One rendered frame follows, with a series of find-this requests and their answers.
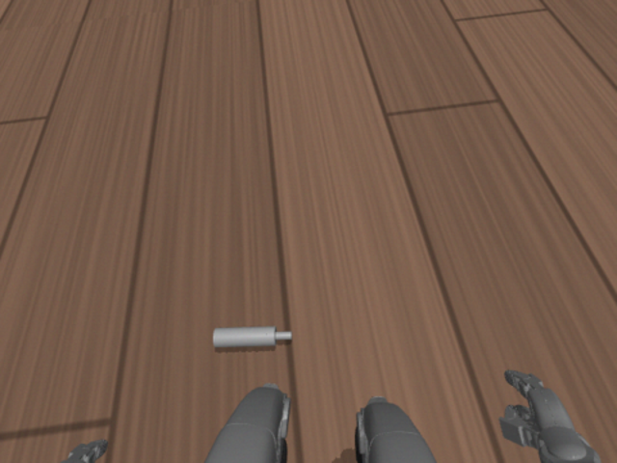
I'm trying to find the left robot hand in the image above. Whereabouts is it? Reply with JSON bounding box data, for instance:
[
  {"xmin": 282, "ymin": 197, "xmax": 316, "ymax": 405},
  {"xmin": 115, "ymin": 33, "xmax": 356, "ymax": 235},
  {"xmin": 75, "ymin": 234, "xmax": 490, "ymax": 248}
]
[{"xmin": 60, "ymin": 440, "xmax": 108, "ymax": 463}]

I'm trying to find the bottle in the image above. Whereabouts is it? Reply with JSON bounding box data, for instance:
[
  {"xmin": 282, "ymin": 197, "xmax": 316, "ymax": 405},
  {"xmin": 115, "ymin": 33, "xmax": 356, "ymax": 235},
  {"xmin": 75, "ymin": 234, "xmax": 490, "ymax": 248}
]
[{"xmin": 213, "ymin": 326, "xmax": 292, "ymax": 347}]

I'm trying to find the right robot hand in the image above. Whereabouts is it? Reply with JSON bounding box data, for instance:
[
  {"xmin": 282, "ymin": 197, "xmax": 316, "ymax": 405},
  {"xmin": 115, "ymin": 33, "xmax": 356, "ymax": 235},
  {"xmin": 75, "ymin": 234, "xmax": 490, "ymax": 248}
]
[{"xmin": 498, "ymin": 370, "xmax": 576, "ymax": 450}]

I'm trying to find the right robot arm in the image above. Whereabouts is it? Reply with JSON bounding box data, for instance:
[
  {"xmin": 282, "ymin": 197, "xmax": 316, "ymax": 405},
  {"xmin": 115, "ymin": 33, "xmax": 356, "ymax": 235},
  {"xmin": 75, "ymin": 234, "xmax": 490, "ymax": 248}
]
[{"xmin": 538, "ymin": 426, "xmax": 602, "ymax": 463}]

